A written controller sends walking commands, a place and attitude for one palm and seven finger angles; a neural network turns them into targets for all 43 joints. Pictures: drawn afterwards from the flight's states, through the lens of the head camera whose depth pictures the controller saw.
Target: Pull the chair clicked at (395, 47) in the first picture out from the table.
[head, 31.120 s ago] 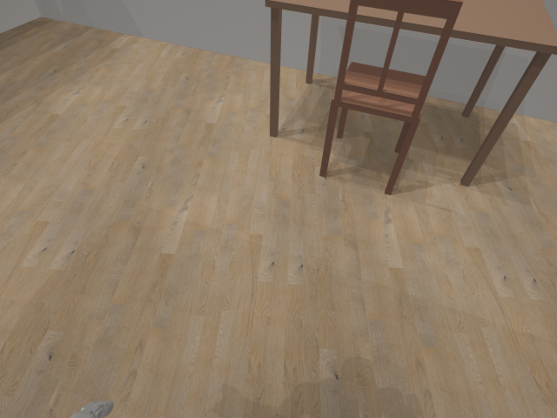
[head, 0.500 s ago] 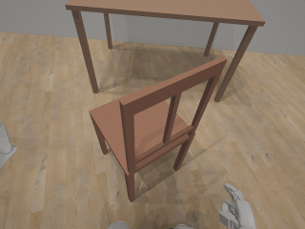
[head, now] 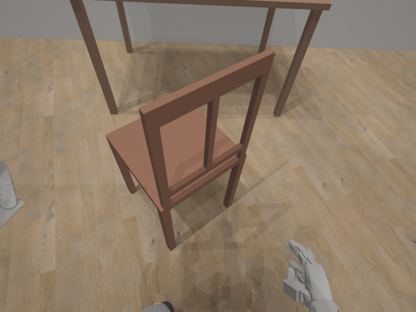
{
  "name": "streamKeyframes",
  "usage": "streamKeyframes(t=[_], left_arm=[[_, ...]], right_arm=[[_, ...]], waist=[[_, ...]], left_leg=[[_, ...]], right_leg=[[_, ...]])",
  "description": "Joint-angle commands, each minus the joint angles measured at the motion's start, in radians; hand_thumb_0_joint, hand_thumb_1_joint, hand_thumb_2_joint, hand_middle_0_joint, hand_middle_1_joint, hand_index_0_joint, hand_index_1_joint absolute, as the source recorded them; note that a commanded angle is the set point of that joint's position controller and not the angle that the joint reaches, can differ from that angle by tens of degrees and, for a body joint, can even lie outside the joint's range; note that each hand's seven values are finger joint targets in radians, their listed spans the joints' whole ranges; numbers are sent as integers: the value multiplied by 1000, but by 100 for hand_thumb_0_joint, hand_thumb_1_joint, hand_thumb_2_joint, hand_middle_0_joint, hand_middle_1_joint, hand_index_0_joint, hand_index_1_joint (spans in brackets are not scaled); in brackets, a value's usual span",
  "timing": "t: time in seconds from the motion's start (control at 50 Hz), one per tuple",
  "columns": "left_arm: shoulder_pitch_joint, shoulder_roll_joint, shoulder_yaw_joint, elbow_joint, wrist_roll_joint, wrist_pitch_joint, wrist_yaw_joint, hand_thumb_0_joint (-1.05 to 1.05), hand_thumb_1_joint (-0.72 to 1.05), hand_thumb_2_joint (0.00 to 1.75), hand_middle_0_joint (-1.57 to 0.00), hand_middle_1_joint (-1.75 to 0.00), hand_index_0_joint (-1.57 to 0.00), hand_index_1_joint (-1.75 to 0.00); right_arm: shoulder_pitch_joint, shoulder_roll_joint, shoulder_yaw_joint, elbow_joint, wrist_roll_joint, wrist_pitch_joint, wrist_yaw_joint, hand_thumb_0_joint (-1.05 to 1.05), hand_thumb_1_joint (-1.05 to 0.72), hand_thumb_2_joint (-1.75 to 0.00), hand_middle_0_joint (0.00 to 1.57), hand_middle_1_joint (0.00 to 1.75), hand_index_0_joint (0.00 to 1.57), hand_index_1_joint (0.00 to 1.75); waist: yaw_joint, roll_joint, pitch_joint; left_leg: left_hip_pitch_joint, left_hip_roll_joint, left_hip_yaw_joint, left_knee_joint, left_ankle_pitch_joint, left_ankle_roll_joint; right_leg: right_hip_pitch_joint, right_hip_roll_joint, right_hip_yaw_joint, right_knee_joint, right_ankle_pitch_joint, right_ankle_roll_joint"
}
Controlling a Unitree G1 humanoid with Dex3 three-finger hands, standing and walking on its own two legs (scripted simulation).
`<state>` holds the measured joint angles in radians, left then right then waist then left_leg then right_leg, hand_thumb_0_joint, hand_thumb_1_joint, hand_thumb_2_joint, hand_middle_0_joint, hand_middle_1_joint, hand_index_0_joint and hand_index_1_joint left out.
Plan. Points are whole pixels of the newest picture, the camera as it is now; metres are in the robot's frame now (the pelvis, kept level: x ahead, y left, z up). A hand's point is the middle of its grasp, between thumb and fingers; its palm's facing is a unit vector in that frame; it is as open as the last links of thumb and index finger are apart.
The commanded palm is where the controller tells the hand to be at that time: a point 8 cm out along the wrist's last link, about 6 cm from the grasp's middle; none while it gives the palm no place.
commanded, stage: stop stepping back and stand still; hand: left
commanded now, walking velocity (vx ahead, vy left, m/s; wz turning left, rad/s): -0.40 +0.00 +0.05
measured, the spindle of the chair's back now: (210, 137) +0.56 +0.03 -0.07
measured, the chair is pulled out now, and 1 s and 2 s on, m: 0.59 0.59 0.59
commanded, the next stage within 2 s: let the arm hang, fingers relaxed in 0.78 s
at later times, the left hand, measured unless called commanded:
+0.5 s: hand out of the picture +0.08 +0.26 +0.18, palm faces +0.51 -0.74 -0.44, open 7.4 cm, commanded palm +0.04 +0.29 +0.18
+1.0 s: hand (49, 300) +0.13 +0.26 +0.01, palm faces +0.27 -0.86 -0.43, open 7.4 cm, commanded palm none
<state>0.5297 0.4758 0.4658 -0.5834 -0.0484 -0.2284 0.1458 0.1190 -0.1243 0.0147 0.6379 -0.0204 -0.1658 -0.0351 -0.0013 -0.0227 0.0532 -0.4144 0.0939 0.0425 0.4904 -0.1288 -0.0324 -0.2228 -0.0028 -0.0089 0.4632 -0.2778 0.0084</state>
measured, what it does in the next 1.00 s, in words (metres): steps on the spot: left foot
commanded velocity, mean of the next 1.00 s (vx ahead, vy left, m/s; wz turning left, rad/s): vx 0.08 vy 0.03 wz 0.00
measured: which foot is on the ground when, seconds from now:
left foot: down 0.00-0.04, up 0.06-0.30, down 0.32-1.00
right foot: down 0.00-1.00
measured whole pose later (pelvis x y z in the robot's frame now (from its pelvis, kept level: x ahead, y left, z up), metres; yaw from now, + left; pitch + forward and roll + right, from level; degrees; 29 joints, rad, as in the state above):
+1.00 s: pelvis -0.06 +0.00 +0.00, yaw +6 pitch +2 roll +0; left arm 0.31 0.31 0.19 0.12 0.04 -0.04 0.05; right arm 0.21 -0.26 -0.05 0.79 -0.02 -0.09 -0.01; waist -0.02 0.04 -0.03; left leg -0.26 -0.01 0.00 0.58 -0.36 0.01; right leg -0.34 -0.03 -0.03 0.59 -0.28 0.01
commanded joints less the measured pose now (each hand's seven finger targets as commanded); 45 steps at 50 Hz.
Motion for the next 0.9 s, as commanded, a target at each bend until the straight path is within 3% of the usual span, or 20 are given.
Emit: streamKeyframes(t=[0.0,0.02,0.04,0.06,0.1,0.14,0.2,0.26,0.3,0.32,0.36,0.44,0.5,0.56,0.64,0.72,0.78,0.84,0.86,0.88], left_arm=[[110,191,173,-189,-13,-76,-13,0,90,90,-20,-30,-20,-30],[102,186,148,-200,-12,-78,-15,0,90,90,-20,-30,-20,-30],[108,181,147,-177,-13,-64,-11,0,90,90,-20,-30,-20,-30],[131,173,151,-160,-18,-55,-4,0,90,90,-20,-30,-20,-30],[189,131,148,-87,0,-25,17,0,90,90,-20,-30,-20,-30],[167,117,137,-51,6,-16,42,0,90,90,-20,-30,-20,-30],[114,122,120,-60,8,-16,55,0,90,90,-20,-30,-20,-30],[86,120,79,-144,6,-23,58,0,90,90,-20,-30,-20,-30],[70,129,80,-204,10,-35,54,0,90,90,-20,-30,-20,-30],[78,134,87,-215,10,-32,50,0,90,90,-20,-30,-20,-30],[46,144,100,-219,18,-38,46,0,90,90,-20,-30,-20,-30],[-55,88,59,-74,21,-40,47,0,90,90,-20,-30,-20,-30],[-103,68,37,6,29,-32,46,0,90,90,-20,-30,-20,-30],[-129,62,13,31,28,-19,39,0,90,90,-20,-30,-20,-30],[-135,88,28,-35,26,-22,35,0,90,90,-20,-30,-20,-30],[-88,101,49,-70,27,-25,34,0,90,90,-20,-30,-20,-30],[-123,109,51,-117,30,-37,38,0,90,90,-20,-30,-20,-30],[-88,113,72,-88,27,-47,39,0,90,90,-20,-30,-20,-30],[-96,-141,-405,681,80,86,-102,0,90,90,-20,-30,-20,-30],[-63,-192,-340,723,101,196,-134,0,90,90,-20,-30,-20,-30]], right_arm=[[-40,-187,-76,-164,23,-12,-2,0,-90,-90,20,30,20,30],[-16,-161,-77,-182,37,-2,-3,0,-90,-90,20,30,20,30],[-37,-169,-98,-194,56,5,-9,0,-90,-90,20,30,20,30],[-41,-166,-100,-185,59,8,-15,0,-90,-90,20,30,20,30],[-59,-113,-64,-186,49,40,-23,0,-90,-90,20,30,20,30],[-59,-120,-45,-190,47,57,-41,0,-90,-90,20,30,20,30],[-1,-166,-57,-179,41,35,-58,0,-90,-90,20,30,20,30],[28,-204,-82,-184,39,-1,-62,0,-90,-90,20,30,20,30],[23,-228,-90,-194,42,-19,-55,0,-90,-90,20,30,20,30],[27,-236,-94,-194,49,-22,-49,0,-90,-90,20,30,20,30],[19,-208,-73,-177,42,-23,-45,0,-90,-90,20,30,20,30],[21,-219,-69,-148,45,-29,-41,0,-90,-90,20,30,20,30],[27,-218,-66,-146,43,-23,-46,0,-90,-90,20,30,20,30],[13,-212,-61,-148,40,-16,-44,0,-90,-90,20,30,20,30],[11,-198,-52,-142,27,-13,-40,0,-90,-90,20,30,20,30],[10,-184,-44,-137,23,-10,-37,0,-90,-90,20,30,20,30],[4,-187,-40,-140,23,-18,-39,0,-90,-90,20,30,20,30],[17,-191,-48,-135,25,-28,-37,0,-90,-90,20,30,20,30],[55,-269,-108,91,35,-83,40,0,-90,-90,20,30,20,30],[151,-248,-106,113,4,18,45,0,-90,-90,20,30,20,30]], waist=[[24,34,-228],[15,-192,-257],[26,-303,-244],[25,-258,-258],[-17,-133,-239],[-28,-72,-232],[-27,-85,-190],[-17,-45,-160],[-3,86,-161],[1,103,-178],[-5,275,-136],[-13,145,-9],[-21,95,32],[-25,62,43],[-22,28,-39],[-22,48,-32],[-23,115,-7],[-13,105,-78],[-82,77,6],[-41,51,-71]], left_leg=[[147,42,-43,83,-34,41],[76,-65,31,239,-205,3],[3,-134,-21,472,-355,2],[-18,-125,-85,622,-389,5],[-72,-68,-98,563,-332,3],[0,-64,-53,387,-296,15],[129,-87,-8,41,-225,44],[203,-46,-31,-180,-125,72],[253,42,-111,-174,66,95],[290,66,-117,-141,163,91],[214,54,-120,-174,64,89],[-11,37,-122,-216,-418,103],[-47,20,-135,-208,-594,109],[-3,0,-123,-147,-548,107],[70,-13,-119,-95,-386,109],[59,-39,-98,-95,-446,94],[58,-15,-131,-156,-374,94],[101,-9,-111,-133,-174,86],[127,-28,-92,39,88,59],[114,-12,-91,25,184,59]], right_leg=[[60,-103,28,-176,378,-13],[67,-233,146,-179,569,-80],[14,-330,246,-193,673,-140],[-10,-366,236,-181,699,-176],[62,-327,174,-104,665,-175],[75,-278,126,-92,547,-133],[50,-248,144,-138,213,-86],[105,-196,135,-101,140,-50],[90,-117,81,-17,213,-18],[74,-95,57,19,236,-14],[54,-78,-4,31,126,-3],[88,-38,7,-19,-60,-3],[26,-16,34,-52,-213,-13],[-39,-23,77,-89,-243,-31],[-1,-39,117,-90,-148,-43],[-35,-65,165,-157,-286,-49],[-11,-40,122,-109,-136,-41],[87,-37,94,-58,106,-32],[-97,-75,-1,99,298,-46],[-62,-92,26,112,367,-44]])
